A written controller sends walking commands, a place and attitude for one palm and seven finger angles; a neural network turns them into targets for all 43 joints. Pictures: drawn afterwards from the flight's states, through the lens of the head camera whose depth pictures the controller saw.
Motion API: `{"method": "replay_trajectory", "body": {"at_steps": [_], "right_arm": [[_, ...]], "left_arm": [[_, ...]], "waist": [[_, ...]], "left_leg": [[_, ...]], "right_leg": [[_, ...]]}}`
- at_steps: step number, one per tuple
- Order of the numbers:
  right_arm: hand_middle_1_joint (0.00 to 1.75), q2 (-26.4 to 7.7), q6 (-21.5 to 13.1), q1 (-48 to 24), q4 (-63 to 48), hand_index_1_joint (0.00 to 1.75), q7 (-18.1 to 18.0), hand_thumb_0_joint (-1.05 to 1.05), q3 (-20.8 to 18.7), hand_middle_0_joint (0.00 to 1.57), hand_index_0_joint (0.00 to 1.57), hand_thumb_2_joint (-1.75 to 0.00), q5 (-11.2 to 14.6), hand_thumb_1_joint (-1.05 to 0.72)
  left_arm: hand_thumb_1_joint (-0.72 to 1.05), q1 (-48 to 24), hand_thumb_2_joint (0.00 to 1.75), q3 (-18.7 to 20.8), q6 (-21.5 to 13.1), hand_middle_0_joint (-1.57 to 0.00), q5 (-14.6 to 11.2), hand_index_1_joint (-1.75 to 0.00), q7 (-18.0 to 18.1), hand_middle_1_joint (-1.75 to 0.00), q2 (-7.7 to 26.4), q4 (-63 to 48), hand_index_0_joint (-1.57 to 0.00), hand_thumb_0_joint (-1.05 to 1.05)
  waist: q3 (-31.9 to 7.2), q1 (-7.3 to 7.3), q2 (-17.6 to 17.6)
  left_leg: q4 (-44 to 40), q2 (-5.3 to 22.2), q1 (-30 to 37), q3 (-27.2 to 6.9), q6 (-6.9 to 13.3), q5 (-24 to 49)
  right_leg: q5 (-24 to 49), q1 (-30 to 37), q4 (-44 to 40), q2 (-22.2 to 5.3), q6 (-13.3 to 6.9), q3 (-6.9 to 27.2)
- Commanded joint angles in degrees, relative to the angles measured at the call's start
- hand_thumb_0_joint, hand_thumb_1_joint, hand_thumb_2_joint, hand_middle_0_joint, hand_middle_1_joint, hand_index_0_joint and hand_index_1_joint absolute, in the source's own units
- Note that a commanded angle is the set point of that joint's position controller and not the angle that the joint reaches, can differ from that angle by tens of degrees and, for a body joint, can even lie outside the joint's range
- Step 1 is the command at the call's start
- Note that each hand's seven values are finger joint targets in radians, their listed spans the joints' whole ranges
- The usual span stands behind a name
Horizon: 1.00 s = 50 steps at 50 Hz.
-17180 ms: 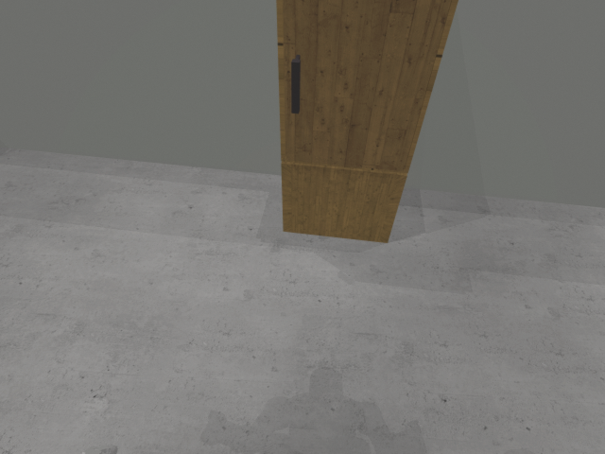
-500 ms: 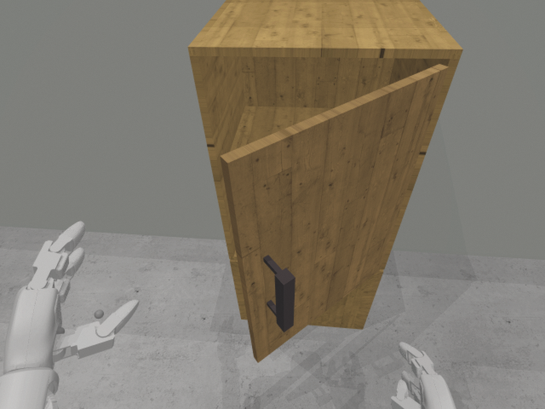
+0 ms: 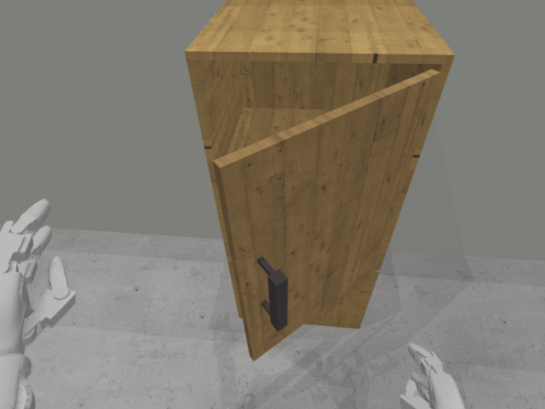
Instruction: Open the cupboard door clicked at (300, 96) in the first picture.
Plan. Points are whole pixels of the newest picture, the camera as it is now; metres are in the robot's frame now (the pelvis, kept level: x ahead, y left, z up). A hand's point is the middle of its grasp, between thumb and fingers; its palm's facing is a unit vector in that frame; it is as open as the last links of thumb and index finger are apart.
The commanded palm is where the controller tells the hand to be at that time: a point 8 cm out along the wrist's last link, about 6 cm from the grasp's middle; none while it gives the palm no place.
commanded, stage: draw the hand back to the body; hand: left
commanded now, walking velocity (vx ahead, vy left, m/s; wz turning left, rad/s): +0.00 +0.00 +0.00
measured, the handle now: (271, 294) +0.33 +0.05 -0.05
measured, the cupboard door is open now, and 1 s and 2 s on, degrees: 42 42 42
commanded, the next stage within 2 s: step back with the hand held close in 0.08 s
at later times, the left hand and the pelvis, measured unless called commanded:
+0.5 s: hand (66, 303) +0.18 +0.26 +0.15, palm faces +0.35 -0.79 -0.50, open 7.4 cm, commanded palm +0.12 +0.30 +0.17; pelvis -0.02 +0.01 +0.00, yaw -1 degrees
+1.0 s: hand out of the picture +0.09 +0.28 +0.16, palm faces +0.47 -0.76 -0.45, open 7.4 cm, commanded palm +0.02 +0.32 +0.17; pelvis -0.10 +0.02 -0.02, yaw +2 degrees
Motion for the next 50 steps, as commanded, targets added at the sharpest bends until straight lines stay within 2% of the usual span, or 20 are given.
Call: {"method": "replay_trajectory", "body": {"at_steps": [1, 4, 9, 10, 11, 12, 13, 14, 16, 20, 21, 23, 30, 31, 36, 38, 40, 45, 46, 50], "right_arm": [[0.3, -5.47, -3.92, -8.23, -9.16, 0.3, -0.66, 0.0, -2.11, 0.2, 0.2, -0.9, 0.2, -0.9], [0.3, -5.33, -3.92, -8.13, -9.05, 0.3, -0.57, 0.0, -2.17, 0.2, 0.2, -0.9, 0.19, -0.9], [0.3, -5.3, -3.89, -8.39, -8.79, 0.3, -0.57, 0.0, -2.37, 0.2, 0.2, -0.9, 0.22, -0.9], [0.3, -5.48, -4.04, -8.75, -8.69, 0.3, -0.7, 0.0, -2.32, 0.2, 0.2, -0.9, 0.21, -0.9], [0.3, -5.98, -2.89, -7.05, -10.72, 0.3, -0.5, 0.0, -1.33, 0.2, 0.2, -0.9, 0.86, -0.9], [0.3, -5.95, -2.05, -7.49, -9.48, 0.3, -0.64, 0.0, -2.19, 0.2, 0.2, -0.9, 0.5, -0.9], [0.3, -6.63, -1.18, -7.13, -9.94, 0.3, -0.27, 0.0, -2.67, 0.2, 0.2, -0.9, 0.32, -0.9], [0.3, -6.93, -0.52, -7.4, -10.49, 0.3, -0.03, 0.0, -2.86, 0.2, 0.2, -0.9, 0.19, -0.9], [0.3, -7.36, 0.39, -7.62, -10.94, 0.3, -0.14, 0.0, -3.22, 0.2, 0.2, -0.9, 0.06, -0.9], [0.3, -7.08, 2.26, -7.2, -12.42, 0.3, -0.33, 0.0, -3.94, 0.2, 0.2, -0.9, 0.34, -0.9], [0.3, -7.17, 2.56, -7.68, -12.45, 0.3, -0.6, 0.0, -4.03, 0.2, 0.2, -0.9, 0.47, -0.9], [0.3, -6.61, 3.08, -7.43, -13.09, 0.3, -0.72, 0.0, -4.13, 0.2, 0.2, -0.9, 0.68, -0.9], [0.3, -7.24, 3.02, -7.03, -13.72, 0.3, -0.92, 0.0, -4.17, 0.2, 0.2, -0.9, 0.84, -0.9], [0.3, -7.57, 2.74, -7.41, -13.9, 0.3, -0.99, 0.0, -4.28, 0.2, 0.2, -0.9, 0.81, -0.9], [0.3, -8.11, 1.38, -6.75, -14.6, 0.3, -0.73, 0.0, -4.24, 0.2, 0.2, -0.9, 0.83, -0.9], [0.3, -8.16, 0.63, -5.82, -14.58, 0.3, -0.56, 0.0, -4.17, 0.2, 0.2, -0.9, 0.91, -0.9], [0.3, -8.25, -0.09, -5.16, -14.28, 0.3, -0.42, 0.0, -4.22, 0.2, 0.2, -0.9, 0.71, -0.9], [0.3, -8.01, -1.67, -3.97, -13.04, 0.3, -0.42, 0.0, -3.92, 0.2, 0.2, -0.9, 0.34, -0.9], [0.3, -8.13, -1.9, -4.47, -12.76, 0.3, -0.59, 0.0, -4.05, 0.2, 0.2, -0.9, 0.2, -0.9], [0.3, -7.69, -2.28, -4.16, -12.44, 0.3, -0.39, 0.0, -4.03, 0.2, 0.2, -0.9, 0.36, -0.9]], "left_arm": [[0.9, -5.93, 0.9, 8.38, -4.09, -0.2, 0.42, -0.3, 1.22, -0.3, 11.85, -12.59, -0.2, 0.0], [0.9, -5.46, 0.9, 7.61, -4.08, -0.2, 0.2, -0.3, 1.01, -0.3, 10.72, -11.22, -0.2, 0.0], [0.9, -5.97, 0.9, 7.0, -4.35, -0.2, 0.18, -0.3, 0.74, -0.3, 10.09, -10.7, -0.2, 0.0], [0.9, -10.78, 0.9, 8.17, -4.68, -0.2, 0.17, -0.3, 1.01, -0.3, 12.23, -12.79, -0.2, 0.0], [0.9, -21.54, 0.9, 17.2, -7.83, -0.2, 1.53, -0.3, 1.9, -0.3, 21.74, -14.87, -0.2, 0.0], [0.9, -11.02, 0.9, 12.33, -7.5, -0.2, 0.94, -0.3, 1.01, -0.3, 14.7, -8.25, -0.2, 0.0], [0.9, -4.49, 0.9, 10.56, -7.27, -0.2, 0.87, -0.3, 0.46, -0.3, 12.32, -6.58, -0.2, 0.0], [0.9, -2.23, 0.9, 9.28, -7.35, -0.2, 0.84, -0.3, 0.16, -0.3, 11.34, -8.12, -0.2, 0.0], [0.9, 0.2, 0.9, 9.67, -7.78, -0.2, 0.82, -0.3, 0.27, -0.3, 11.71, -10.81, -0.2, 0.0], [0.9, 3.28, 0.9, 12.17, -7.49, -0.2, 0.64, -0.3, 1.01, -0.3, 14.1, -14.09, -0.2, 0.0], [0.9, 3.17, 0.9, 12.8, -7.46, -0.2, 0.64, -0.3, 1.27, -0.3, 15.05, -14.89, -0.2, 0.0], [0.9, 4.02, 0.9, 13.21, -7.31, -0.2, 0.51, -0.3, 1.61, -0.3, 15.1, -15.07, -0.2, 0.0], [0.9, 3.86, 0.9, 13.04, -7.96, -0.2, 0.87, -0.3, 2.55, -0.3, 15.23, -16.97, -0.2, 0.0], [0.9, 3.55, 0.9, 13.73, -8.34, -0.2, 1.14, -0.3, 2.61, -0.3, 15.91, -18.18, -0.2, 0.0], [0.9, 3.43, 0.9, 14.37, -9.51, -0.2, 2.2, -0.3, 2.81, -0.3, 15.03, -17.64, -0.2, 0.0], [0.9, 2.71, 0.9, 13.89, -9.99, -0.2, 2.52, -0.3, 2.82, -0.3, 14.11, -17.38, -0.2, 0.0], [0.9, 1.17, 0.9, 13.71, -10.36, -0.2, 2.85, -0.3, 2.91, -0.3, 13.97, -17.61, -0.2, 0.0], [0.9, -1.61, 0.9, 13.45, -11.11, -0.2, 2.8, -0.3, 3.43, -0.3, 14.71, -19.58, -0.2, 0.0], [0.9, -2.18, 0.9, 14.36, -11.47, -0.2, 2.9, -0.3, 3.57, -0.3, 15.79, -20.56, -0.2, 0.0], [0.9, 0.84, 0.9, 15.52, -12.12, -0.2, 2.66, -0.3, 3.68, -0.3, 15.44, -19.25, -0.2, 0.0]], "waist": [[-2.88, 0.16, 1.56], [-2.14, -0.01, -0.85], [-1.64, -0.2, -0.58], [-2.65, -0.26, 0.18], [4.11, -2.6, 2.47], [2.02, -2.85, -3.37], [-0.25, -2.81, -4.99], [-1.89, -2.96, -4.08], [-5.48, -2.94, -0.63], [-11.03, -3.15, -3.18], [-11.05, -3.09, -1.19], [-11.5, -3.15, -3.04], [-7.54, -3.39, 0.71], [-7.55, -3.13, 2.63], [-4.34, -3.09, 3.98], [-3.3, -3.44, 2.45], [-2.22, -3.74, 1.41], [-2.15, -4.29, -0.42], [-2.48, -4.22, 1.37], [-4.55, -3.91, 2.07]], "left_leg": [[-3.62, -0.91, -1.15, 0.5, 1.22, 12.77], [-3.91, -0.84, -1.16, 0.54, 1.36, 11.75], [-4.2, -0.9, -0.59, 0.81, 1.46, 10.16], [-4.17, -1.08, -0.14, 0.85, 1.58, 9.7], [-3.32, -0.61, -5.64, -0.4, 1.85, 4.86], [-1.27, -0.34, -5.66, -1.01, 2.15, 5.25], [-0.49, -0.36, -4.32, -0.7, 2.24, 7.48], [-0.4, -0.29, -4.3, -0.4, 2.09, 9.17], [-1.04, 0.25, -4.05, -0.39, 1.85, 14.59], [-0.07, 1.23, -3.99, -0.22, 1.33, 23.05], [-0.06, 1.3, -4.47, -0.49, 1.29, 24.16], [0.2, 1.54, -5.42, -0.34, 1.2, 23.92], [-2.68, 2.06, -14.1, -1.88, 2.04, 11.08], [-3.8, 2.39, -16.51, -2.75, 2.5, 8.81], [-8.29, 4.51, -32.12, -5.36, 4.75, -12.91], [-7.88, 4.75, -35.41, -5.74, 5.07, -18.17], [-5.64, 4.1, -36.35, -5.26, 5.0, -20.75], [-1.37, 1.67, -30.29, -4.79, 3.58, -20.27], [-1.78, 1.86, -29.85, -5.2, 3.75, -20.17], [-3.78, 2.8, -32.88, -6.53, 4.23, -20.04]], "right_leg": [[10.96, 1.31, -4.23, 0.51, -0.42, 0.27], [9.92, 0.94, -4.57, 0.59, -0.16, 0.34], [8.0, 0.44, -5.6, 0.59, 0.0, 0.68], [7.64, 0.57, -5.98, 0.49, 0.03, 0.98], [8.21, -4.59, -8.84, -1.84, 0.01, 4.65], [8.76, -5.37, -9.2, -2.8, 0.01, 4.88], [10.89, -4.82, -8.91, -3.07, -0.19, 4.9], [12.77, -4.19, -8.02, -3.34, -0.16, 4.37], [18.31, -1.71, -5.19, -3.2, -0.02, 2.86], [27.07, 1.2, -1.12, -2.56, 0.5, 2.43], [28.22, 1.38, -0.37, -2.84, 0.37, 2.32], [28.61, 1.42, 0.52, -2.62, 0.61, 2.44], [15.39, 0.16, 0.76, -1.12, 1.1, 2.91], [14.51, 1.88, 1.91, -0.68, 1.18, 2.6], [8.05, 8.06, 7.78, 0.85, 1.53, 3.33], [5.02, 7.71, 8.62, 0.82, 1.62, 4.03], [0.81, 5.02, 7.15, 0.15, 1.36, 5.42], [-9.24, -4.77, 1.24, -1.09, 0.46, 7.34], [-8.83, -4.8, 1.42, -0.83, 0.44, 7.24], [-2.68, -0.31, 5.82, 0.83, 0.8, 6.74]]}}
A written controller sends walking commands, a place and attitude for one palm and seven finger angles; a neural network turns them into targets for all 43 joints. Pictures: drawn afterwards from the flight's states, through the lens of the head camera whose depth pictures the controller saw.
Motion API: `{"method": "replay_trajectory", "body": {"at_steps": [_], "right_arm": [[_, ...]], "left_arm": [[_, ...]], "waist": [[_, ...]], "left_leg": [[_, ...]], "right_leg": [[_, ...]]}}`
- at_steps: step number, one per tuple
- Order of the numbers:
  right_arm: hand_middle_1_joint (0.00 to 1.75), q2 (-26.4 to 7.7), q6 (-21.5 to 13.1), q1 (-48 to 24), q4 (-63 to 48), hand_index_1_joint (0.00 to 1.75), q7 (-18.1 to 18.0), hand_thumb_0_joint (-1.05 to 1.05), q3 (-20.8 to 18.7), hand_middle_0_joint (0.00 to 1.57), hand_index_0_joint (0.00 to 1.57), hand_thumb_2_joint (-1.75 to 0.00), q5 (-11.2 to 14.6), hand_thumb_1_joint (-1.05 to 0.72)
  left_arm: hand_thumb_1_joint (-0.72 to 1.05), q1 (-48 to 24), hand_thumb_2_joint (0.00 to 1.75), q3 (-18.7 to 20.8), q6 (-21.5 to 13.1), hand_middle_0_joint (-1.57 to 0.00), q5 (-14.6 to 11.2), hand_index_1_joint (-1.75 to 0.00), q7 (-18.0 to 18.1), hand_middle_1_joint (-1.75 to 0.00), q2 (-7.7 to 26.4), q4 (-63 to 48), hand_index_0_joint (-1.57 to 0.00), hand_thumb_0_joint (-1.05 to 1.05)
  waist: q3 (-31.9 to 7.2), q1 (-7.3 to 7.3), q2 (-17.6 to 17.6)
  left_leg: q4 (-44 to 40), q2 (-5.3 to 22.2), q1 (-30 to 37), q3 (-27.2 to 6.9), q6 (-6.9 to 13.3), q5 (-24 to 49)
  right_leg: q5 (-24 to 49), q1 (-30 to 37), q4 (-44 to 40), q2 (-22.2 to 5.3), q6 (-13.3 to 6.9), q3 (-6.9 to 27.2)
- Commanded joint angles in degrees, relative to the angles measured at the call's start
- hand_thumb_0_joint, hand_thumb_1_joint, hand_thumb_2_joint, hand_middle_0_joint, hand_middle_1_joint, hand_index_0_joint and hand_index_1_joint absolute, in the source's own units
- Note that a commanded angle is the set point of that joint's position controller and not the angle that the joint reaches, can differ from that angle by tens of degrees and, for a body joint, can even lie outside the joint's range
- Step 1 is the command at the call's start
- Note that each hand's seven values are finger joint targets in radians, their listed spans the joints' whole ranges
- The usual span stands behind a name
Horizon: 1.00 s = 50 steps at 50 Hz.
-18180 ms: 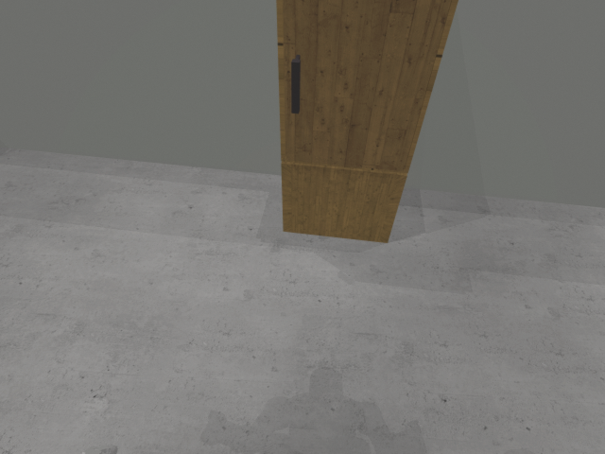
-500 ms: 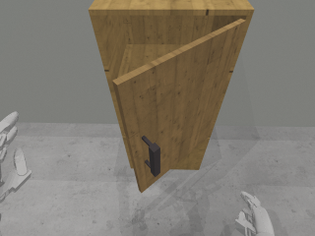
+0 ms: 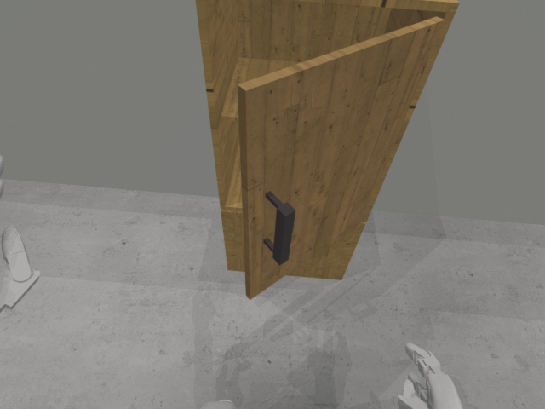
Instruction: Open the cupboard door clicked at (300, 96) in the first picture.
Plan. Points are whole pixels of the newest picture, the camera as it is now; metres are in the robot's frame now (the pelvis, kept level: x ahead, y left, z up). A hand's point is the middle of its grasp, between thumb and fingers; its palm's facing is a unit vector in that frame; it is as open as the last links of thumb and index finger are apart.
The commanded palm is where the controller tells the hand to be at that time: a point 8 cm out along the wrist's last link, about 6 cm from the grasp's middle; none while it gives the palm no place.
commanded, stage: step back with the hand held close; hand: left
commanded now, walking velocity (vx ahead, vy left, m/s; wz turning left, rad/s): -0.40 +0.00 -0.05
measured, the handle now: (276, 229) +0.43 +0.02 -0.03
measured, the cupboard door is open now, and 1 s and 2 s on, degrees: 42 42 42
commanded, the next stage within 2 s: stop stepping back and stand still in 0.46 s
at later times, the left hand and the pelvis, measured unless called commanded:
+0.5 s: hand out of the picture +0.09 +0.26 +0.19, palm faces +0.53 -0.69 -0.50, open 7.4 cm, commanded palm +0.03 +0.29 +0.19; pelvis -0.08 -0.02 -0.02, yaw +5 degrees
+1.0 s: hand out of the picture +0.03 +0.24 +0.18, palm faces +0.37 -0.80 -0.48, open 7.4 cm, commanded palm -0.02 +0.28 +0.19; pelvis -0.17 -0.02 +0.02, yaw -2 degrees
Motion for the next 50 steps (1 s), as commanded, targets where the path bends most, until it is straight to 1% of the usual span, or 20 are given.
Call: {"method": "replay_trajectory", "body": {"at_steps": [1, 5, 11, 13, 16, 17, 19, 23, 24, 25, 26, 28, 30, 34, 38, 39, 41, 43, 46, 50], "right_arm": [[0.3, -8.68, -3.83, -6.29, -9.01, 0.3, -0.77, 0.0, -4.09, 0.2, 0.2, -0.9, 0.31, -0.9], [0.3, -8.59, -4.03, -6.1, -8.98, 0.3, -0.33, 0.0, -4.57, 0.2, 0.2, -0.9, 0.53, -0.9], [0.3, -8.26, -3.27, -5.64, -6.78, 0.3, -0.05, 0.0, -4.87, 0.2, 0.2, -0.9, 0.37, -0.9], [0.3, -8.12, -2.8, -5.38, -7.1, 0.3, -0.23, 0.0, -4.55, 0.2, 0.2, -0.9, 0.41, -0.9], [0.3, -9.01, -3.3, -8.57, -8.74, 0.3, -0.76, 0.0, -5.31, 0.2, 0.2, -0.9, 0.24, -0.9], [0.3, -7.04, -4.04, -8.02, -8.78, 0.3, -0.72, 0.0, -5.69, 0.2, 0.2, -0.9, -0.3, -0.9], [0.3, -6.92, -5.86, -7.81, -7.4, 0.3, 0.36, 0.0, -6.59, 0.2, 0.2, -0.9, 0.13, -0.9], [0.3, -6.41, -6.4, -8.97, -6.37, 0.3, 1.6, 0.0, -5.71, 0.2, 0.2, -0.9, 0.2, -0.9], [0.3, -6.13, -6.04, -8.73, -5.82, 0.3, 1.75, 0.0, -5.44, 0.2, 0.2, -0.9, -0.04, -0.9], [0.3, -5.28, -5.26, -7.21, -4.87, 0.3, 2.09, 0.0, -5.49, 0.2, 0.2, -0.9, -0.09, -0.9], [0.3, -5.51, -5.04, -7.94, -3.65, 0.3, 2.54, 0.0, -5.03, 0.2, 0.2, -0.9, -1.45, -0.9], [0.3, -4.49, -5.04, -9.4, -4.65, 0.3, 1.79, 0.0, -4.54, 0.2, 0.2, -0.9, -0.39, -0.9], [0.3, -4.09, -4.29, -9.19, -4.5, 0.3, 0.19, 0.0, -2.99, 0.2, 0.2, -0.9, -0.19, -0.9], [0.3, -5.01, -3.95, -6.39, -5.43, 0.3, -0.47, 0.0, -2.34, 0.2, 0.2, -0.9, 0.08, -0.9], [0.3, -7.96, -4.59, -5.7, -8.72, 0.3, 0.58, 0.0, -4.12, 0.2, 0.2, -0.9, 1.08, -0.9], [0.3, -5.98, -4.66, -4.64, -8.37, 0.3, 0.83, 0.0, -3.08, 0.2, 0.2, -0.9, 0.53, -0.9], [0.3, -5.38, -5.75, -3.99, -7.23, 0.3, 1.53, 0.0, -3.03, 0.2, 0.2, -0.9, -0.56, -0.9], [0.3, -5.97, -6.11, -3.61, -6.72, 0.3, 1.77, 0.0, -3.16, 0.2, 0.2, -0.9, 0.1, -0.9], [0.3, -6.92, -6.06, -5.1, -6.46, 0.3, 0.65, 0.0, -3.05, 0.2, 0.2, -0.9, 0.27, -0.9], [0.3, -7.24, -4.98, -5.05, -5.64, 0.3, -0.52, 0.0, -3.15, 0.2, 0.2, -0.9, -0.33, -0.9]], "left_arm": [[0.9, -0.72, 0.9, 9.79, -4.44, -0.2, 0.12, -0.3, 1.2, -0.3, 12.11, -11.61, -0.2, 0.0], [0.9, -0.3, 0.9, 10.03, -4.74, -0.2, 0.38, -0.3, 0.64, -0.3, 10.95, -9.62, -0.2, 0.0], [0.9, -4.06, 0.9, 8.82, -4.79, -0.2, -0.66, -0.3, 1.13, -0.3, 13.16, -12.8, -0.2, 0.0], [0.9, -2.99, 0.9, 8.36, -4.88, -0.2, -0.93, -0.3, 1.32, -0.3, 12.27, -13.11, -0.2, 0.0], [0.9, -2.44, 0.9, 12.14, -5.52, -0.2, 0.37, -0.3, 1.25, -0.3, 13.59, -15.58, -0.2, 0.0], [0.9, -2.66, 0.9, 12.65, -5.54, -0.2, -0.29, -0.3, 0.86, -0.3, 14.15, -17.61, -0.2, 0.0], [0.9, 1.95, 0.9, 12.71, -5.07, -0.2, -1.71, -0.3, 0.89, -0.3, 12.89, -14.04, -0.2, 0.0], [0.9, 4.27, 0.9, 9.27, -4.62, -0.2, -3.17, -0.3, 0.48, -0.3, 10.62, -8.54, -0.2, 0.0], [0.9, 1.24, 0.9, 8.89, -5.25, -0.2, -3.09, -0.3, 0.08, -0.3, 11.78, -9.79, -0.2, 0.0], [0.9, -1.77, 0.9, 8.34, -5.89, -0.2, -1.95, -0.3, 0.08, -0.3, 13.56, -9.81, -0.2, 0.0], [0.9, -7.58, 0.9, 9.63, -6.5, -0.2, -0.25, -0.3, 1.64, -0.3, 16.97, -11.97, -0.2, 0.0], [0.9, -11.5, 0.9, 4.64, -3.47, -0.2, -0.13, -0.3, 1.0, -0.3, 14.19, -11.25, -0.2, 0.0], [0.9, -11.2, 0.9, 4.69, -2.73, -0.2, 0.4, -0.3, 1.17, -0.3, 12.95, -9.66, -0.2, 0.0], [0.9, -8.03, 0.9, 4.51, -1.68, -0.2, -0.02, -0.3, 1.68, -0.3, 11.31, -9.99, -0.2, 0.0], [0.9, 1.26, 0.9, 7.88, -1.92, -0.2, -0.95, -0.3, 1.03, -0.3, 12.5, -10.67, -0.2, 0.0], [0.9, 2.54, 0.9, 9.05, -1.81, -0.2, -1.76, -0.3, 0.59, -0.3, 12.98, -11.89, -0.2, 0.0], [0.9, 0.62, 0.9, 9.08, -2.45, -0.2, -1.39, -0.3, -0.2, -0.3, 13.7, -15.53, -0.2, 0.0], [0.9, 4.86, 0.9, 5.94, -1.84, -0.2, -1.32, -0.3, 0.08, -0.3, 9.84, -11.91, -0.2, 0.0], [0.9, 3.25, 0.9, 5.93, -1.4, -0.2, -1.04, -0.3, 0.75, -0.3, 11.33, -10.5, -0.2, 0.0], [0.9, -0.3, 0.9, 5.6, -0.87, -0.2, -0.69, -0.3, 1.7, -0.3, 11.43, -8.63, -0.2, 0.0]], "waist": [[-6.74, -0.01, 7.08], [-6.4, 0.11, 3.86], [-6.13, -1.29, -1.98], [-6.44, -1.41, 1.2], [-8.88, 0.61, 17.69], [-11.61, 0.75, 15.54], [-12.91, 0.88, 11.73], [-5.17, 0.3, 13.58], [-3.11, 0.09, 5.44], [-2.46, -0.23, -10.36], [-2.04, 0.71, -12.52], [-4.85, 0.33, -17.85], [-6.14, -0.26, -9.6], [-12.07, -0.69, -1.42], [-14.88, 1.28, 5.31], [-12.81, -0.5, 15.78], [-8.98, -0.41, 17.59], [-7.1, -0.93, 7.69], [-2.9, -1.53, 10.16], [-3.47, -1.54, 11.42]], "left_leg": [[-15.9, 4.34, -15.46, -5.49, 2.52, -21.51], [-13.23, 4.42, -21.16, -4.28, 3.39, -25.11], [-2.95, -0.69, -1.67, -0.94, -0.03, -17.08], [-8.42, 1.76, -4.34, -4.34, 0.76, -20.5], [-26.9, 14.89, -25.77, -17.49, 6.43, -33.48], [-26.78, 16.84, -21.12, -17.82, 7.1, -24.76], [-21.41, 16.96, -6.81, -11.63, 6.83, -12.86], [-18.65, 15.94, -5.47, -2.12, 1.26, -13.74], [-9.94, 12.08, -2.79, -0.13, -0.93, -12.84], [10.04, 4.28, 2.98, 3.08, -4.35, -10.55], [25.74, 0.45, 1.15, 1.27, -5.45, -11.93], [29.66, -1.09, -5.68, -0.98, -4.84, -11.61], [20.79, -0.45, -1.08, 2.05, -4.17, -10.86], [-9.37, -2.13, 12.05, 3.82, -1.92, 0.64], [-14.8, 11.85, 24.54, -6.6, 0.99, 33.86], [-17.43, 11.93, 25.64, -6.78, -1.33, 40.42], [-22.0, 14.06, 19.21, -8.97, -2.08, 27.45], [-22.24, 14.66, 15.05, -6.49, 2.67, 13.26], [-27.92, 14.55, 7.55, -7.08, 4.51, -15.39], [-26.12, 12.46, 2.69, -4.96, 3.65, -23.02]], "right_leg": [[-5.4, 17.54, 0.08, 0.72, -0.4, 4.91], [-2.11, 19.8, 3.03, 0.44, -0.62, 8.61], [-16.42, -2.72, -11.12, -5.05, -2.61, 11.68], [-18.56, -1.16, -6.72, -2.67, -1.29, 8.13], [-9.15, 20.6, 22.6, 6.39, 1.33, 0.59], [-11.88, 18.66, 29.56, 6.69, 1.08, 1.12], [-19.67, 8.22, 30.16, 5.8, -0.08, 2.19], [-24.28, 6.78, 6.17, 1.75, -3.2, 1.82], [-23.52, 1.19, -6.35, -2.71, -5.23, 10.55], [-26.64, -12.1, -21.21, -14.16, -9.57, 31.64], [-6.61, -15.99, -25.42, -23.51, -13.69, 40.17], [26.69, -0.07, -14.0, -14.47, -7.32, 24.28], [39.67, 6.37, -7.52, -12.46, -8.19, 17.13], [26.79, 12.51, -4.91, -7.84, -5.51, 13.2], [-2.97, 4.83, 1.21, 2.03, -1.04, 6.39], [-10.52, -0.68, 6.0, 2.65, -0.07, 1.73], [-16.12, -0.68, 15.44, 1.64, 0.02, 1.46], [-13.75, 1.04, 14.11, 0.85, 0.23, 0.23], [-14.84, 3.06, 11.77, 1.03, 0.02, -3.04], [-16.33, 13.38, -0.88, 2.09, -1.61, -6.96]]}}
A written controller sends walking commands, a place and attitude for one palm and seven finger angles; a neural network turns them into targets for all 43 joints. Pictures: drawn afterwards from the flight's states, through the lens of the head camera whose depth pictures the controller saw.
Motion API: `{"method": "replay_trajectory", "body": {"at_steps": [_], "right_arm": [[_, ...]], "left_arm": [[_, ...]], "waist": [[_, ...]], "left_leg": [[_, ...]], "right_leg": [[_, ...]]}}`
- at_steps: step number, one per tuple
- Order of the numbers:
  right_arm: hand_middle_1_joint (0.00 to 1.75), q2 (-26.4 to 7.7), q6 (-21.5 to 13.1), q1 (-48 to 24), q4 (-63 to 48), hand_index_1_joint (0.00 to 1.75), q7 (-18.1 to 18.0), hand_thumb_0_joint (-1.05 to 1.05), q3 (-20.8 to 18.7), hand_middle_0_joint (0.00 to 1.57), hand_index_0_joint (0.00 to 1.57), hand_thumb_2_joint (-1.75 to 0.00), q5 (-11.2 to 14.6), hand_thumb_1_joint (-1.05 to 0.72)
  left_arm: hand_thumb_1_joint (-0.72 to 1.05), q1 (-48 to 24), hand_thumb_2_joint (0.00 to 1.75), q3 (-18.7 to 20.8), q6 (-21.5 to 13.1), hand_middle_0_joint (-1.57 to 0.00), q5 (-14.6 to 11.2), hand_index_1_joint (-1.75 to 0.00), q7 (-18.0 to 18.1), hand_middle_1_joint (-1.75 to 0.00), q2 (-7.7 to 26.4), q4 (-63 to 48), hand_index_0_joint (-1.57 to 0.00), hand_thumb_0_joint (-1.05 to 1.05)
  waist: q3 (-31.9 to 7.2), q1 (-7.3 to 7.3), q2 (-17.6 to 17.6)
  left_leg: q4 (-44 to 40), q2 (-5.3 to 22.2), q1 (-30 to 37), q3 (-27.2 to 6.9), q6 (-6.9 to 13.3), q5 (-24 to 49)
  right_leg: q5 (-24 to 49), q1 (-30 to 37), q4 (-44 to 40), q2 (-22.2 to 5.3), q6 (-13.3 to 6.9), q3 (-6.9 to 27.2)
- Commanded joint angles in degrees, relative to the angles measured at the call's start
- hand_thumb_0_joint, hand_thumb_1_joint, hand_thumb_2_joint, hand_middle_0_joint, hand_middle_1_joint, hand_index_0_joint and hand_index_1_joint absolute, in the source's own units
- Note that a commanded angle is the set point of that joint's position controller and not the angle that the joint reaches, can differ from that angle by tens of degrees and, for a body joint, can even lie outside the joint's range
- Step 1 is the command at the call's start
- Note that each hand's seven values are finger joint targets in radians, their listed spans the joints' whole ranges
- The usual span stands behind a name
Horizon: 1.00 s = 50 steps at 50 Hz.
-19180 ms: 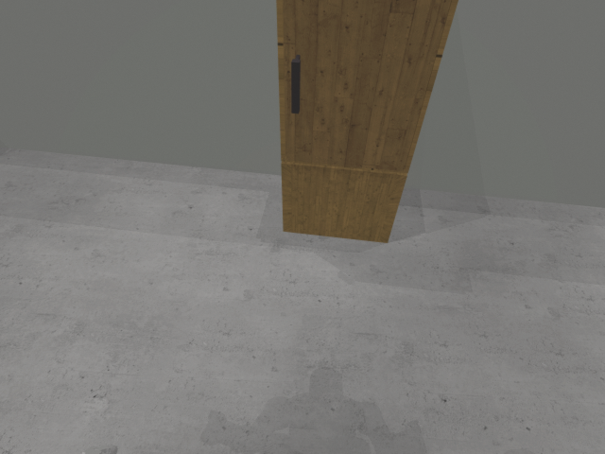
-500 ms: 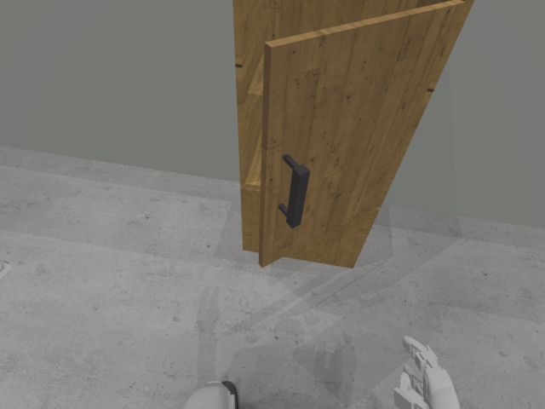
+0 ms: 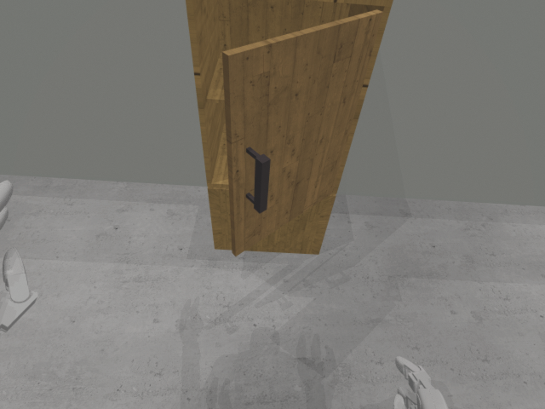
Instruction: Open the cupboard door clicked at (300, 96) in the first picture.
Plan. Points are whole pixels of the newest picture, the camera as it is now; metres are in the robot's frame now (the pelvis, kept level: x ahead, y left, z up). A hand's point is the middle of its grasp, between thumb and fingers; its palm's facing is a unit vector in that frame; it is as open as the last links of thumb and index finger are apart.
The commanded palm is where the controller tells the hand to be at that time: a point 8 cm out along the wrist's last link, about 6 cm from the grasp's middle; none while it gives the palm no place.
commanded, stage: stop stepping back and stand still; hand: left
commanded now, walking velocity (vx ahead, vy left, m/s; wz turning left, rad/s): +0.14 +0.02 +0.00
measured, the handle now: (255, 180) +0.60 +0.06 -0.05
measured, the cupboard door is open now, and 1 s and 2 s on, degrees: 42 42 42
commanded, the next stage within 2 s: let the arm hang, fingers relaxed in 1.08 s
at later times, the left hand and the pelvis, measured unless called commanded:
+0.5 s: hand (83, 274) +0.22 +0.22 +0.15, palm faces +0.34 -0.80 -0.50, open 7.4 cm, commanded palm +0.16 +0.27 +0.17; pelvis +0.01 -0.02 -0.01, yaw -4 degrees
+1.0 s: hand (42, 287) +0.21 +0.26 +0.15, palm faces +0.35 -0.82 -0.46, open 7.4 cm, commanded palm +0.15 +0.30 +0.17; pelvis +0.00 +0.01 +0.00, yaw -3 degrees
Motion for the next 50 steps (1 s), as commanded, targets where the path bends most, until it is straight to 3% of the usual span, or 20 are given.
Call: {"method": "replay_trajectory", "body": {"at_steps": [1, 2, 3, 4, 5, 6, 7, 9, 10, 13, 16, 18, 19, 21, 22, 24, 27, 34, 46, 50], "right_arm": [[0.3, -9.53, -1.87, -7.69, -7.62, 0.3, -1.71, 0.0, -3.88, 0.2, 0.2, -0.9, -0.01, -0.9], [0.3, -9.18, -1.4, -7.9, -7.67, 0.3, -1.69, 0.0, -3.87, 0.2, 0.2, -0.9, -0.08, -0.9], [0.3, -8.94, -0.79, -7.34, -7.71, 0.3, -1.51, 0.0, -4.24, 0.2, 0.2, -0.9, -0.21, -0.9], [0.3, -8.53, -0.67, -7.14, -7.63, 0.3, -1.21, 0.0, -4.25, 0.2, 0.2, -0.9, -0.25, -0.9], [0.3, -8.63, -1.44, -6.79, -6.92, 0.3, -0.69, 0.0, -4.49, 0.2, 0.2, -0.9, 0.55, -0.9], [0.3, -9.2, -1.82, -6.49, -6.11, 0.3, -0.22, 0.0, -5.05, 0.2, 0.2, -0.9, 1.08, -0.9], [0.3, -8.55, -2.03, -5.7, -5.27, 0.3, -0.07, 0.0, -4.56, 0.2, 0.2, -0.9, 0.93, -0.9], [0.3, -7.28, -1.5, -6.76, -5.24, 0.3, -0.2, 0.0, -3.61, 0.2, 0.2, -0.9, 0.87, -0.9], [0.3, -7.11, -1.43, -7.21, -5.4, 0.3, -0.43, 0.0, -3.48, 0.2, 0.2, -0.9, 0.82, -0.9], [0.3, -7.2, -1.65, -7.88, -5.92, 0.3, -0.7, 0.0, -3.68, 0.2, 0.2, -0.9, 0.66, -0.9], [0.3, -8.13, -1.67, -7.48, -6.16, 0.3, -0.52, 0.0, -4.38, 0.2, 0.2, -0.9, 0.67, -0.9], [0.3, -9.09, -1.58, -7.63, -7.26, 0.3, -0.35, 0.0, -4.74, 0.2, 0.2, -0.9, 0.98, -0.9], [0.3, -9.48, -1.46, -7.35, -7.86, 0.3, -0.4, 0.0, -4.89, 0.2, 0.2, -0.9, 1.42, -0.9], [0.3, -9.09, -1.26, -7.31, -7.56, 0.3, -0.72, 0.0, -4.67, 0.2, 0.2, -0.9, 0.91, -0.9], [0.3, -8.48, -1.09, -7.02, -7.92, 0.3, -0.65, 0.0, -4.24, 0.2, 0.2, -0.9, 1.02, -0.9], [0.3, -8.75, -0.98, -6.96, -8.13, 0.3, -0.71, 0.0, -4.4, 0.2, 0.2, -0.9, 1.11, -0.9], [0.3, -8.42, -0.8, -7.46, -8.45, 0.3, -0.83, 0.0, -4.17, 0.2, 0.2, -0.9, 0.98, -0.9], [0.3, -8.5, -0.69, -8.03, -8.83, 0.3, -1.65, 0.0, -3.42, 0.2, 0.2, -0.9, 0.46, -0.9], [0.3, -9.08, -1.66, -8.34, -8.69, 0.3, -2.12, 0.0, -3.18, 0.2, 0.2, -0.9, 0.01, -0.9], [0.3, -9.08, -1.68, -8.02, -8.75, 0.3, -2.08, 0.0, -3.15, 0.2, 0.2, -0.9, 0.04, -0.9]], "left_arm": [[0.9, -6.98, 0.9, 6.85, -2.55, -0.2, 0.66, -0.3, 1.55, -0.3, 9.87, -10.02, -0.2, 0.0], [0.9, -6.34, 0.9, 6.63, -2.38, -0.2, 0.57, -0.3, 1.49, -0.3, 9.59, -8.9, -0.2, 0.0], [0.9, -5.68, 0.9, 7.71, -2.36, -0.2, 0.54, -0.3, 1.44, -0.3, 10.67, -7.86, -0.2, 0.0], [0.9, -6.36, 0.9, 9.26, -2.81, -0.2, -0.03, -0.3, 1.43, -0.3, 12.58, -8.39, -0.2, 0.0], [0.9, -8.89, 0.9, 8.64, -3.64, -0.2, -0.28, -0.3, 1.57, -0.3, 12.28, -9.65, -0.2, 0.0], [0.9, -9.85, 0.9, 8.04, -4.04, -0.2, -0.41, -0.3, 1.62, -0.3, 11.17, -9.54, -0.2, 0.0], [0.9, -8.44, 0.9, 8.06, -4.44, -0.2, -0.46, -0.3, 1.59, -0.3, 10.44, -8.08, -0.2, 0.0], [0.9, -6.59, 0.9, 7.89, -5.61, -0.2, 0.4, -0.3, 1.55, -0.3, 9.68, -6.0, -0.2, 0.0], [0.9, -6.95, 0.9, 7.52, -6.06, -0.2, 0.47, -0.3, 1.53, -0.3, 9.29, -5.6, -0.2, 0.0], [0.9, -5.91, 0.9, 7.61, -6.7, -0.2, 0.22, -0.3, 1.51, -0.3, 9.15, -4.77, -0.2, 0.0], [0.9, -3.93, 0.9, 8.2, -6.91, -0.2, -0.5, -0.3, 1.14, -0.3, 9.46, -5.11, -0.2, 0.0], [0.9, -3.72, 0.9, 8.22, -7.2, -0.2, -0.65, -0.3, 0.74, -0.3, 9.74, -7.7, -0.2, 0.0], [0.9, -3.73, 0.9, 8.29, -7.38, -0.2, -0.68, -0.3, 0.48, -0.3, 10.02, -7.83, -0.2, 0.0], [0.9, -3.4, 0.9, 9.03, -6.64, -0.2, -0.27, -0.3, 0.14, -0.3, 10.4, -6.99, -0.2, 0.0], [0.9, -4.29, 0.9, 8.14, -6.48, -0.2, -0.13, -0.3, -0.06, -0.3, 9.69, -8.11, -0.2, 0.0], [0.9, -4.2, 0.9, 8.07, -5.98, -0.2, -0.28, -0.3, -0.05, -0.3, 9.51, -7.93, -0.2, 0.0], [0.9, -3.41, 0.9, 7.53, -5.12, -0.2, -0.73, -0.3, -0.03, -0.3, 8.96, -7.7, -0.2, 0.0], [0.9, -6.22, 0.9, 5.89, -3.53, -0.2, -0.99, -0.3, -0.06, -0.3, 8.44, -7.42, -0.2, 0.0], [0.9, -5.68, 0.9, 6.09, -3.04, -0.2, -0.95, -0.3, 0.2, -0.3, 9.23, -8.74, -0.2, 0.0], [0.9, -3.81, 0.9, 6.04, -3.11, -0.2, -1.16, -0.3, 0.28, -0.3, 8.49, -8.27, -0.2, 0.0]], "waist": [[0.42, -0.2, 12.77], [0.05, -0.15, 8.76], [-0.53, -0.11, 1.81], [-0.85, 0.41, -6.39], [-1.98, 1.27, -8.56], [-3.46, 0.5, -7.05], [-2.95, 0.33, -3.44], [-0.98, 0.38, -0.08], [-0.49, 0.55, -0.58], [0.55, 1.56, -2.43], [0.11, 1.41, -1.98], [-2.02, 1.52, 2.62], [-2.88, 1.63, 3.86], [-4.58, 1.27, 7.74], [-4.94, 1.06, 7.45], [-4.99, 1.08, 5.02], [-4.78, 0.93, 3.35], [-2.73, 0.84, 5.62], [-3.48, 1.17, 8.35], [-3.44, 1.17, 7.71]], "left_leg": [[-9.02, 9.34, -8.46, -9.88, 2.86, -25.05], [-2.83, 7.29, -10.59, -8.48, 2.1, -21.35], [8.75, 3.61, -13.71, -5.51, 0.68, -16.6], [20.29, 0.29, -16.85, -2.93, -0.61, -11.98], [29.75, -0.34, -21.15, -3.94, -1.35, -14.13], [35.93, -0.65, -23.5, -5.65, -1.86, -13.89], [35.41, 0.71, -24.09, -6.72, -2.06, -12.18], [29.08, 0.95, -20.03, -4.25, -1.77, -8.64], [25.0, 0.74, -17.5, -2.86, -1.44, -6.85], [15.74, -0.27, -10.9, -0.82, -0.61, -3.49], [6.35, -0.41, -3.17, -2.07, -0.02, 3.8], [3.63, 2.09, 3.41, -4.19, 1.24, 18.22], [4.01, 3.54, 5.7, -5.35, 1.8, 21.65], [7.04, 4.21, 8.77, -5.49, 2.11, 27.78], [6.34, 4.72, 7.76, -6.39, 1.88, 27.27], [6.07, 4.87, 5.94, -6.91, 1.22, 22.16], [6.48, 3.48, 5.41, -5.9, 0.4, 16.32], [1.7, 3.93, 7.05, -7.36, 0.2, 9.07], [-3.04, 4.1, 5.57, -9.52, -0.42, 6.06], [-4.12, 4.36, 5.12, -9.94, -0.53, 4.24]], "right_leg": [[1.04, 10.25, -14.27, 0.37, -1.71, -2.47], [1.86, 12.46, -18.23, -1.99, -3.1, 2.03], [-1.0, 12.05, -22.06, -8.22, -6.8, 13.92], [1.3, 10.25, -26.74, -17.23, -10.7, 26.79], [11.11, 13.34, -25.84, -21.06, -12.69, 30.09], [22.41, 16.21, -23.32, -20.91, -11.94, 29.76], [34.33, 17.99, -19.89, -20.48, -12.03, 23.85], [45.92, 14.68, -17.48, -17.26, -9.63, 16.4], [46.3, 13.29, -17.42, -16.29, -8.5, 14.16], [41.59, 10.8, -18.14, -14.66, -5.94, 12.44], [40.88, 8.92, -16.52, -12.73, -2.0, 11.57], [41.01, 7.18, -12.67, -8.67, 1.37, 9.54], [38.67, 5.73, -11.91, -7.17, 2.6, 9.54], [39.36, 3.08, -11.71, -5.26, 2.2, 9.22], [35.16, 3.99, -12.1, -4.52, 1.35, 8.65], [29.08, 4.74, -15.42, -4.31, 0.41, 9.87], [30.28, 4.54, -18.32, -5.88, 0.0, 11.58], [18.01, 1.34, -21.66, -3.82, -0.67, 10.17], [13.83, 4.31, -22.19, -2.27, -0.85, 6.83], [12.82, 4.65, -22.2, -1.94, -0.88, 6.31]]}}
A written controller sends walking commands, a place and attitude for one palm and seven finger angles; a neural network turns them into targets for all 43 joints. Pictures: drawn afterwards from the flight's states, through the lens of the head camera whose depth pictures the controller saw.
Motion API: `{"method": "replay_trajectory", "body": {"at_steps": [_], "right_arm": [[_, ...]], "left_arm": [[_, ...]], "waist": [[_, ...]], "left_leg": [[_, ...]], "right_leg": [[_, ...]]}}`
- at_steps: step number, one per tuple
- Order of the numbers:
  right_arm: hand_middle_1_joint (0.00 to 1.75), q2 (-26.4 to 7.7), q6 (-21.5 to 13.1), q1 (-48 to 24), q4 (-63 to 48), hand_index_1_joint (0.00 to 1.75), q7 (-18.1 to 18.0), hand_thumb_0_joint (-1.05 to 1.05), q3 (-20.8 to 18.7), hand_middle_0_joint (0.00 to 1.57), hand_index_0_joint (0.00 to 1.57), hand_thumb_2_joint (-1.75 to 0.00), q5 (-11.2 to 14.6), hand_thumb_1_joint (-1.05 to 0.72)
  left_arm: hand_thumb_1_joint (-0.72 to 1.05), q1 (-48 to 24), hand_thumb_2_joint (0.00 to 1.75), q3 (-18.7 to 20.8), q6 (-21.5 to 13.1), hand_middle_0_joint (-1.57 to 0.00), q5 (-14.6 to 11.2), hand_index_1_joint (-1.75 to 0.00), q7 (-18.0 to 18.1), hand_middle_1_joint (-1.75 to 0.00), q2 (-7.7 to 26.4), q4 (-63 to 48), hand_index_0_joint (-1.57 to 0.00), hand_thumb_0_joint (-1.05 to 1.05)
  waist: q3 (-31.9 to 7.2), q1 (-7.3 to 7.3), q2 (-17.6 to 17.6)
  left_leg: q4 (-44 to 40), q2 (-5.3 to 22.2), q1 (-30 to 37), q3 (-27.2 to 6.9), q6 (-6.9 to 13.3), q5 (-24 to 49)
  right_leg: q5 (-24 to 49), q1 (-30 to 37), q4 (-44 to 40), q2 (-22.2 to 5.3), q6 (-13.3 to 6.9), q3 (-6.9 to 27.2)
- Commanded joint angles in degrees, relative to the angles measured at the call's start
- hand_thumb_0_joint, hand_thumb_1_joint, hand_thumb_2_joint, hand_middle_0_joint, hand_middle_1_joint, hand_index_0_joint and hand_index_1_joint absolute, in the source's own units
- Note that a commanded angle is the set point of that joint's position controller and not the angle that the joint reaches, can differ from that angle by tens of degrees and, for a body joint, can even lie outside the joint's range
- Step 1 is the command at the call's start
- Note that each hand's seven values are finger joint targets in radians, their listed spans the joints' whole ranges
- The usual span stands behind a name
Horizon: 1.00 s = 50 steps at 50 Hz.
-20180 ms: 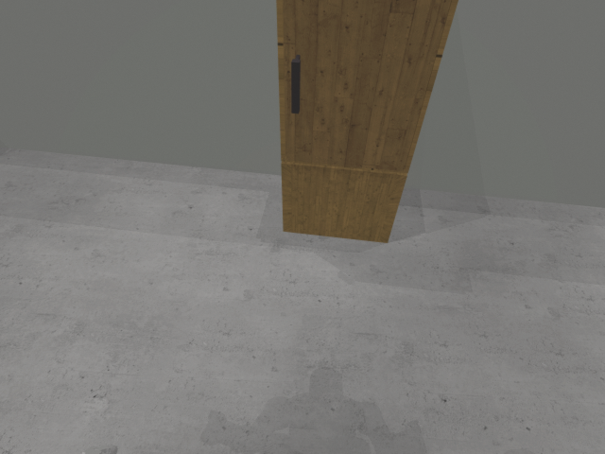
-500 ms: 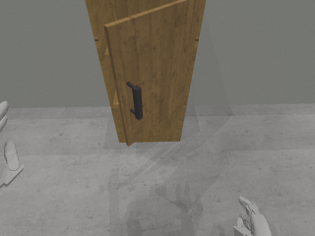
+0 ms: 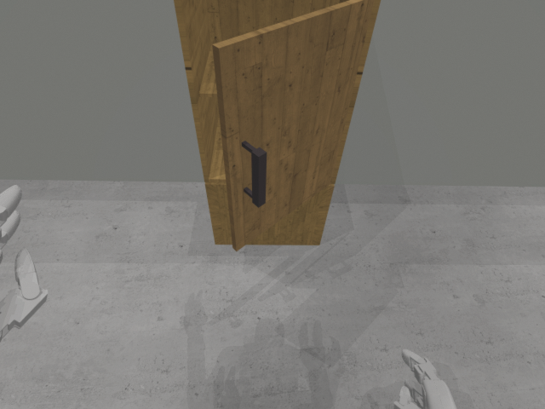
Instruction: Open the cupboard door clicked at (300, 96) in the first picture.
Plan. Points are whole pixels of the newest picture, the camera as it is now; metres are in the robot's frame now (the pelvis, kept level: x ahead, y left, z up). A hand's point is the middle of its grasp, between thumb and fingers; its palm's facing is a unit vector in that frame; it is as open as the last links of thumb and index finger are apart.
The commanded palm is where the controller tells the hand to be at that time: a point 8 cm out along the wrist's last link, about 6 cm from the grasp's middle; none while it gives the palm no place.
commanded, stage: stop stepping back and stand still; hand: left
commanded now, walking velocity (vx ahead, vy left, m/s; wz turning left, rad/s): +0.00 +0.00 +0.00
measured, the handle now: (252, 174) +0.60 +0.08 -0.05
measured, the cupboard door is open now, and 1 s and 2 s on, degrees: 42 42 42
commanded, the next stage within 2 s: let the arm hang, fingers relaxed in 0.08 s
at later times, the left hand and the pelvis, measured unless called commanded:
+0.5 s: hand out of the picture +0.00 +0.17 -0.18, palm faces -0.01 -0.99 -0.16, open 7.3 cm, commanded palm none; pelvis -0.01 +0.00 -0.01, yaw +1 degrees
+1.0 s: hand out of the picture -0.04 +0.15 -0.18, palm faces +0.07 -0.98 -0.21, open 7.4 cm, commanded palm none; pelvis +0.00 -0.02 +0.00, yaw +2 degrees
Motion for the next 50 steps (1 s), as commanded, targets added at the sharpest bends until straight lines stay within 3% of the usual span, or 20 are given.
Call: {"method": "replay_trajectory", "body": {"at_steps": [1, 5, 8, 9, 10, 11, 13, 15, 17, 20, 25, 26, 29, 31, 39, 50], "right_arm": [[0.3, -7.72, -3.55, -5.98, -8.97, 0.3, -0.81, 0.0, -3.3, 0.2, 0.2, -0.9, 0.15, -0.9], [0.3, -7.8, -3.49, -5.74, -8.89, 0.3, -0.76, 0.0, -3.41, 0.2, 0.2, -0.9, 0.26, -0.9], [0.3, -7.75, -3.57, -5.81, -8.68, 0.3, -0.81, 0.0, -3.44, 0.2, 0.2, -0.9, 0.28, -0.9], [0.3, -17.74, -5.37, -7.73, 6.05, 0.3, 4.73, 0.0, -5.63, 0.2, 0.2, -0.9, 1.59, -0.9], [0.3, -15.38, -0.76, -3.21, 6.36, 0.3, 4.79, 0.0, -5.82, 0.2, 0.2, -0.9, 1.59, -0.9], [0.3, -14.87, 0.52, -2.37, 6.51, 0.3, 4.58, 0.0, -5.5, 0.2, 0.2, -0.9, 0.91, -0.9], [0.3, -14.84, 2.29, -3.84, 6.48, 0.3, 4.43, 0.0, -4.32, 0.2, 0.2, -0.9, 0.3, -0.9], [0.3, -14.7, 3.46, -5.06, 8.36, 0.3, 4.64, 0.0, -4.07, 0.2, 0.2, -0.9, -0.23, -0.9], [0.3, -13.27, 5.02, -5.64, 10.99, 0.3, 4.92, 0.0, -3.59, 0.2, 0.2, -0.9, -0.52, -0.9], [0.3, -11.23, 6.38, -5.05, 14.78, 0.3, 4.75, 0.0, -2.7, 0.2, 0.2, -0.9, -0.79, -0.9], [0.3, -7.85, 6.91, -1.79, 20.93, 0.3, 3.77, 0.0, -2.2, 0.2, 0.2, -0.9, -0.36, -0.9], [0.3, -8.04, 6.99, -1.13, 21.86, 0.3, 3.55, 0.0, -2.29, 0.2, 0.2, -0.9, -0.15, -0.9], [0.3, -6.3, 7.11, 1.64, 24.59, 0.3, 3.08, 0.0, -2.3, 0.2, 0.2, -0.9, -0.02, -0.9], [0.3, -6.02, 7.34, 3.07, 25.65, 0.3, 2.8, 0.0, -2.44, 0.2, 0.2, -0.9, 0.13, -0.9], [0.3, -2.74, 7.56, 7.11, 28.58, 0.3, 2.5, 0.0, -2.45, 0.2, 0.2, -0.9, 0.07, -0.9], [0.3, 0.06, 7.62, 7.5, 29.89, 0.3, 2.86, 0.0, -2.29, 0.2, 0.2, -0.9, -0.27, -0.9]], "left_arm": [[0.9, -0.26, 0.9, 8.64, -3.78, -0.2, -0.02, -0.3, 1.09, -0.3, 10.9, -11.78, -0.2, 0.0], [0.9, -0.17, 0.9, 8.11, -3.99, -0.2, -0.02, -0.3, 1.13, -0.3, 10.1, -11.47, -0.2, 0.0], [0.9, -0.17, 0.9, 7.83, -3.91, -0.2, -0.04, -0.3, 1.16, -0.3, 9.92, -10.73, -0.2, 0.0], [0.9, -5.38, 0.9, -15.56, 3.84, -0.2, 4.72, -0.3, -6.67, -0.3, -1.17, 34.34, -0.2, 0.0], [0.9, -5.36, 0.9, -14.56, 8.57, -0.2, 4.28, -0.3, -7.9, -0.3, -1.19, 35.97, -0.2, 0.0], [0.9, -6.49, 0.9, -15.66, 9.15, -0.2, 4.62, -0.3, -8.02, -0.3, -2.14, 37.9, -0.2, 0.0], [0.9, -8.29, 0.9, -16.18, 9.35, -0.2, 4.83, -0.3, -8.14, -0.3, -1.09, 43.64, -0.2, 0.0], [0.9, -12.02, 0.9, -16.7, 9.27, -0.2, 5.02, -0.3, -8.28, -0.3, 0.33, 51.15, -0.2, 0.0], [0.9, -15.15, 0.9, -17.93, 9.62, -0.2, 4.67, -0.3, -8.06, -0.3, 0.35, 58.98, -0.2, 0.0], [0.9, -15.9, 0.9, -19.63, 9.97, -0.2, 4.16, -0.3, -7.58, -0.3, -0.7, 69.48, -0.2, 0.0], [0.9, -11.93, 0.9, -20.43, 9.73, -0.2, 3.5, -0.3, -7.28, -0.3, -3.94, 82.34, -0.2, 0.0], [0.9, -11.18, 0.9, -20.46, 9.6, -0.2, 3.56, -0.3, -7.24, -0.3, -3.88, 83.91, -0.2, 0.0], [0.9, -9.34, 0.9, -21.0, 9.5, -0.2, 3.34, -0.3, -7.12, -0.3, -6.42, 87.74, -0.2, 0.0], [0.9, -8.28, 0.9, -21.17, 9.53, -0.2, 3.32, -0.3, -6.93, -0.3, -7.43, 89.25, -0.2, 0.0], [0.9, -5.4, 0.9, -21.41, 9.73, -0.2, 3.25, -0.3, -6.19, -0.3, -10.17, 91.8, -0.2, 0.0], [0.9, -6.27, 0.9, -21.19, 9.45, -0.2, 3.25, -0.3, -5.57, -0.3, -11.34, 90.79, -0.2, 0.0]], "waist": [[-5.45, 0.41, 5.06], [-5.41, 0.31, 5.89], [-5.31, 0.25, 4.27], [-0.2, -2.21, 5.45], [-5.22, -1.32, 5.23], [-7.1, -0.68, 1.62], [-6.44, 0.25, -4.21], [-3.9, 0.29, -10.18], [-0.27, -0.37, -6.15], [1.09, -0.39, 3.17], [0.74, -0.07, 9.44], [0.44, 0.05, 7.35], [0.72, -0.47, 6.25], [2.05, -0.54, 3.42], [4.58, -0.44, -0.98], [8.88, -0.33, -0.84]], "left_leg": [[-5.21, 5.35, 8.6, -8.43, -1.36, -0.17], [-4.93, 5.22, 9.35, -7.88, -1.43, -0.12], [-4.51, 4.99, 9.6, -7.72, -1.5, -0.01], [4.76, 7.45, 1.83, -10.48, -0.17, 13.84], [4.18, 8.06, 6.3, -9.57, -0.34, 17.46], [4.6, 9.15, 5.78, -10.61, 0.9, 17.82], [2.19, 9.51, 1.2, -13.47, 2.97, 10.11], [2.14, 7.55, 0.45, -12.88, 2.26, 3.79], [2.05, 5.72, 2.0, -11.44, 0.89, 0.87], [-1.74, 5.79, 3.11, -11.67, 0.56, -1.5], [-3.83, 5.42, 4.56, -10.95, -0.01, -4.95], [-3.44, 5.58, 5.3, -10.93, 0.06, -4.21], [-2.78, 5.55, 6.86, -10.39, 0.04, -2.99], [-2.41, 5.74, 7.19, -10.39, 0.22, -2.46], [-2.17, 5.62, 5.8, -9.54, 0.44, -1.84], [-0.93, 4.85, 4.62, -8.26, -0.05, -0.2]], "right_leg": [[4.54, -5.37, -4.12, -3.13, 1.71, 3.29], [4.65, -6.1, -4.42, -3.18, 1.66, 3.39], [4.89, -6.45, -5.12, -3.46, 1.64, 3.59], [9.22, -11.93, 5.4, -7.15, -0.05, 0.22], [5.05, -11.67, 5.35, -6.96, -0.19, 3.29], [1.98, -11.0, 7.46, -5.87, -0.28, 2.98], [-0.32, -7.2, 8.23, -5.28, -0.71, 3.35], [0.47, -7.86, 3.98, -7.05, -1.57, 5.67], [-1.72, -11.34, 1.18, -8.91, -2.74, 7.63], [-2.54, -10.03, 0.43, -7.95, -2.26, 7.61], [-1.51, -7.23, -2.13, -7.99, -2.23, 7.3], [-1.01, -6.75, -2.93, -7.94, -2.17, 7.01], [-0.2, -7.21, -3.86, -8.24, -2.3, 6.63], [-0.64, -8.0, -4.39, -7.98, -2.2, 5.98], [-1.03, -8.23, -3.84, -8.07, -2.07, 5.0], [-1.16, -10.17, -4.56, -8.61, -1.73, 5.52]]}}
